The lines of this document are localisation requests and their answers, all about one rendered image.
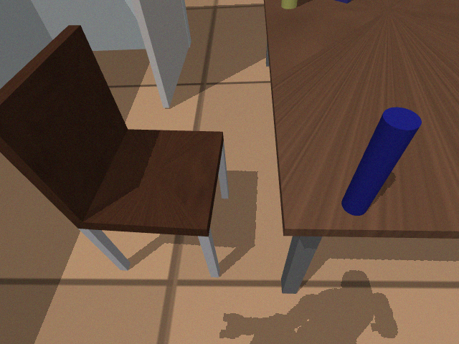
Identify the table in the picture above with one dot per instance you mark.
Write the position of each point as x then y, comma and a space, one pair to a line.
334, 69

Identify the chair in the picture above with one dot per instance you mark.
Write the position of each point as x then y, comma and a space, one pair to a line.
61, 128

